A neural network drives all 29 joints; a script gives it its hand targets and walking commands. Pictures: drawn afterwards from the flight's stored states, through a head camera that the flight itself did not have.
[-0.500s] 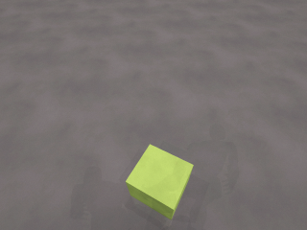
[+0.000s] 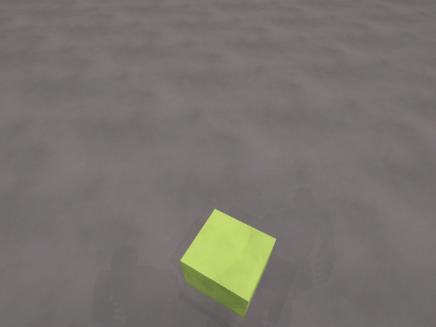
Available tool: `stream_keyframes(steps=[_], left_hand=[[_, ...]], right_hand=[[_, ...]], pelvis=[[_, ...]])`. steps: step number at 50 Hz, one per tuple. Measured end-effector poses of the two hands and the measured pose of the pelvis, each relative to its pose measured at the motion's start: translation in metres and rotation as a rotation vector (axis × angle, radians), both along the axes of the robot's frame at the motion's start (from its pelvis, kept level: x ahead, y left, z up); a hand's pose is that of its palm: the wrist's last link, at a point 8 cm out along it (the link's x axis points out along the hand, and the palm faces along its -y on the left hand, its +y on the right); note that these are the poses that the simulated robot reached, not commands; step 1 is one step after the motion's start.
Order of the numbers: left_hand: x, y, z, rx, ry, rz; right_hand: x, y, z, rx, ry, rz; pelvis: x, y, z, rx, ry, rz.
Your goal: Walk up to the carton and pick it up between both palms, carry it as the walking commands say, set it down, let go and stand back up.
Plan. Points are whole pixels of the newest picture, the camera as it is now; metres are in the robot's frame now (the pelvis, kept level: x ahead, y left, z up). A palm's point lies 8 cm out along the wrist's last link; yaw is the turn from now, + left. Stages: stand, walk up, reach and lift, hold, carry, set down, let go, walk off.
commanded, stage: walk up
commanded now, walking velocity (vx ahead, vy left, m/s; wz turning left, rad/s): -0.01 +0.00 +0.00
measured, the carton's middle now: (228, 261) +0.50 -0.03 -0.64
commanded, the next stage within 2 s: none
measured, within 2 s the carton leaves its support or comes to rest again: neither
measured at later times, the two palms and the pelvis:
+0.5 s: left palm out of the picture +0.00 +0.25 -0.12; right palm out of the picture +0.03 -0.24 -0.12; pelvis -0.01 +0.01 +0.00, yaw -6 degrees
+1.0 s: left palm (48, 303) +0.22 +0.38 -0.15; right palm out of the picture -0.02 -0.07 -0.12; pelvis +0.07 +0.17 +0.00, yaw -19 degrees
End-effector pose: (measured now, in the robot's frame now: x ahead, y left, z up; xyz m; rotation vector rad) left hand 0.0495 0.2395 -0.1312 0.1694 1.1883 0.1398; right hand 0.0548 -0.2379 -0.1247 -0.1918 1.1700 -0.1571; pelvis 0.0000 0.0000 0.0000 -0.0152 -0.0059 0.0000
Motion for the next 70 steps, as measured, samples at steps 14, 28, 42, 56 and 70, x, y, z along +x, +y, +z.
stream_keyframes(steps=[14, 28, 42, 56, 70], left_hand=[[-0.019, -0.001, 0.0, 0.002, 0.004, 0.005], [-0.053, 0.035, 0.019, 0.086, 0.186, -0.067], [0.058, 0.147, -0.009, 0.106, 0.187, -0.199], [0.235, 0.128, -0.018, -0.014, -0.004, -0.408], [0.311, 0.068, -0.021, -0.022, -0.046, -0.496]], right_hand=[[-0.023, -0.001, -0.001, 0.001, 0.013, -0.009], [-0.022, 0.008, 0.001, 0.038, 0.006, -0.102], [-0.041, 0.119, -0.011, 0.018, 0.164, -0.224], [-0.084, 0.194, 0.006, -0.047, 0.282, -0.446], [-0.084, 0.205, -0.013, 0.04, 0.367, -0.561]], pelvis=[[-0.012, -0.001, 0.0, 0.001, -0.016, 0.0], [-0.001, 0.023, 0.009, 0.057, -0.02, -0.158], [0.036, 0.135, -0.007, 0.013, 0.063, -0.265], [0.087, 0.182, -0.007, -0.017, 0.088, -0.376], [0.139, 0.146, -0.021, 0.005, 0.062, -0.411]])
